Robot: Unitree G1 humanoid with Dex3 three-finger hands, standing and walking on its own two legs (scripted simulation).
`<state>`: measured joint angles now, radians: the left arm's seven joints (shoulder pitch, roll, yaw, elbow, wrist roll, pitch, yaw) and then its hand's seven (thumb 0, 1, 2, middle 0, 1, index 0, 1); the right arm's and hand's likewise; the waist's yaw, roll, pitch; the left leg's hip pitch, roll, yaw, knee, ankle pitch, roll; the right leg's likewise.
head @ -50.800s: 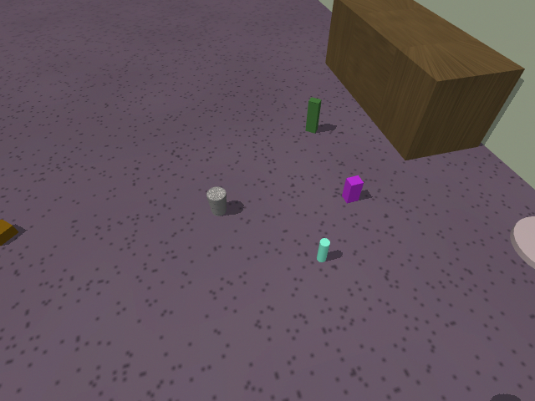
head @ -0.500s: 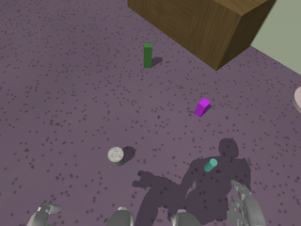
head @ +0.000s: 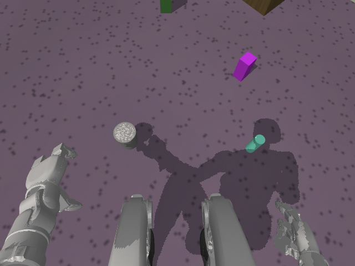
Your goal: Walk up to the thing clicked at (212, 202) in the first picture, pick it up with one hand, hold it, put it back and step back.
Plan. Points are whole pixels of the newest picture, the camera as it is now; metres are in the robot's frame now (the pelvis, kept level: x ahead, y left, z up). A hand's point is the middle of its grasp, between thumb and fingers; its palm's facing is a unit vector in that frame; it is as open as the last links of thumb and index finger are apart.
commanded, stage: rise first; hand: left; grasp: from above
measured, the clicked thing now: (127, 137) +0.57 +0.20 -0.47
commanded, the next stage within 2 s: none
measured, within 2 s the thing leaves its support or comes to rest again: neither
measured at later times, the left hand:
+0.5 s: hand (89, 152) +0.44 +0.27 -0.26, palm faces -0.44 -0.06 -0.90, open 13.8 cm
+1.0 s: hand (100, 141) +0.50 +0.26 -0.32, palm faces -0.45 -0.01 -0.89, open 14.1 cm
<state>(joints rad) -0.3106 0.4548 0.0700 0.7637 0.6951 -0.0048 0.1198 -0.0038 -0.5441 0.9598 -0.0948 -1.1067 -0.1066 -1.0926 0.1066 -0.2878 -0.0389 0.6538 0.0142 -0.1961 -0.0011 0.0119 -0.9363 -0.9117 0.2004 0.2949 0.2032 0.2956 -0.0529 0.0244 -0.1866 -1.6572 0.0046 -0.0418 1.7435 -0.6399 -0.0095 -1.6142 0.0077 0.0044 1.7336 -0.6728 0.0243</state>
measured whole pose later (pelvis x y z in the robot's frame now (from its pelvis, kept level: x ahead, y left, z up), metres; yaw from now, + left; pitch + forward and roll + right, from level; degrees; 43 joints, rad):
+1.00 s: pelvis -0.03 +0.01 -0.17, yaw -7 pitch +36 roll -9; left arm -1.07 0.82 0.07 1.40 1.27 -0.19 0.28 0.00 -0.54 1.00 -0.08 -1.05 -0.09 -1.04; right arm 0.18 -0.25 0.08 0.70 -0.11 -0.01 0.12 0.00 -0.93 -0.91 0.20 0.29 0.20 0.30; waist -0.26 -0.01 -0.04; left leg -2.26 0.01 -0.13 2.29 -0.68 0.00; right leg -2.16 0.04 -0.07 2.21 -0.69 0.05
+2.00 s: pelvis -0.03 +0.01 -0.19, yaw -9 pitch +34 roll -11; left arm -1.17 0.92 0.04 1.44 1.25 -0.16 0.23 0.00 -0.57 1.02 -0.08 -1.04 -0.08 -1.03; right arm 0.19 -0.28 0.18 0.64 -0.12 0.03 0.13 0.00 -0.92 -0.91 0.20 0.29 0.20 0.30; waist -0.33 -0.03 0.02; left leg -2.33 0.01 -0.17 2.38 -0.67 0.00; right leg -2.22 0.06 -0.09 2.28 -0.67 0.06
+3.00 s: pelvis -0.03 +0.01 -0.20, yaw -10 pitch +33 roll -11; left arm -1.19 0.94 0.02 1.45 1.24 -0.14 0.21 0.00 -0.55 1.02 -0.11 -1.02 -0.10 -1.03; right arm 0.20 -0.29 0.21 0.61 -0.12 0.03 0.13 0.00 -0.92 -0.90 0.20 0.29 0.20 0.30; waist -0.35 -0.03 0.04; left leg -2.35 0.01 -0.18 2.41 -0.66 0.00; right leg -2.24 0.06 -0.10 2.30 -0.66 0.06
